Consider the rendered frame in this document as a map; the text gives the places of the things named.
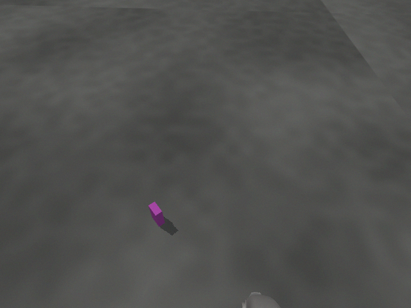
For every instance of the carton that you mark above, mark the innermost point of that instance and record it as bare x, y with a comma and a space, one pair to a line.
156, 213

